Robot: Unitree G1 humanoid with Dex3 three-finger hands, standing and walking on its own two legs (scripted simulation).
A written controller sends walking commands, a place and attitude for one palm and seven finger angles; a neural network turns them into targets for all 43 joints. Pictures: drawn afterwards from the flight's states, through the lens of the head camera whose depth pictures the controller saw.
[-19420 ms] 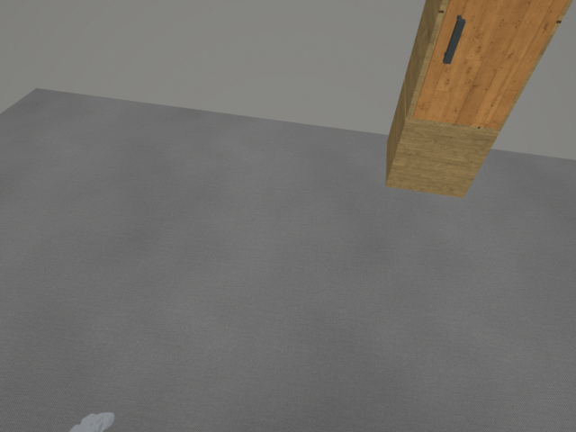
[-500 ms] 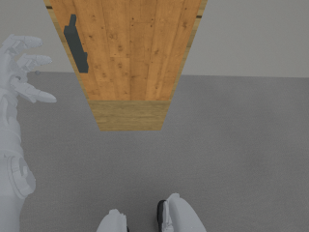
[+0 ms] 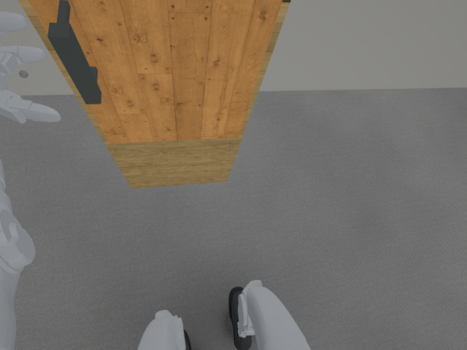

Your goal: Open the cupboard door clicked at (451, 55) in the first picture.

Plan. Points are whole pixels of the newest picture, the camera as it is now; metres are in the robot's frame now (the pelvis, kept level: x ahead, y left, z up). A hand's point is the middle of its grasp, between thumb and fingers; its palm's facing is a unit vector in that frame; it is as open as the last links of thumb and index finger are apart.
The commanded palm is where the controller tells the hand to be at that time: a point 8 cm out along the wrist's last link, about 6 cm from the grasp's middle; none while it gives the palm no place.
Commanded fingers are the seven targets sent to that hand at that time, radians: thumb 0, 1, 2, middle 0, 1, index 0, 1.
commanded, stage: move the hooked fingers beside the handle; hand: left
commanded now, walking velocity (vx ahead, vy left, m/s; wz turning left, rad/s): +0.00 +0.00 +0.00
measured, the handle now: (80, 57) +0.57 +0.17 +0.06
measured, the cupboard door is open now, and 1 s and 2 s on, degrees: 0 0 0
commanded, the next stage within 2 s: slide the fingers in behind the handle in 0.62 s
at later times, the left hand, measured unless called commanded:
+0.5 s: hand (28, 83) +0.51 +0.23 +0.07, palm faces -0.02 -1.00 -0.02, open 14.0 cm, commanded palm +0.49 +0.27 +0.07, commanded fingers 0.00 -0.50 0.30 -0.30 -1.20 -0.30 -1.20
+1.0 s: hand (39, 89) +0.50 +0.22 +0.08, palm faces -0.03 -1.00 -0.01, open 14.0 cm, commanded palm +0.49 +0.26 +0.07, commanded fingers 0.00 -0.50 0.30 -0.30 -1.20 -0.30 -1.20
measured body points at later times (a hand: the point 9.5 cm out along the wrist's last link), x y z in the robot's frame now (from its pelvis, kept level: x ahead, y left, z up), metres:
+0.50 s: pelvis +0.01 +0.00 +0.01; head +0.16 +0.03 +0.43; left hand +0.51 +0.29 +0.07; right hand +0.02 -0.27 -0.09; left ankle -0.04 +0.08 -0.66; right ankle +0.06 -0.13 -0.66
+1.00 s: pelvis -0.01 -0.01 +0.00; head +0.14 +0.02 +0.43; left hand +0.50 +0.27 +0.08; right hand +0.00 -0.28 -0.10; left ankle -0.04 +0.08 -0.66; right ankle +0.06 -0.13 -0.66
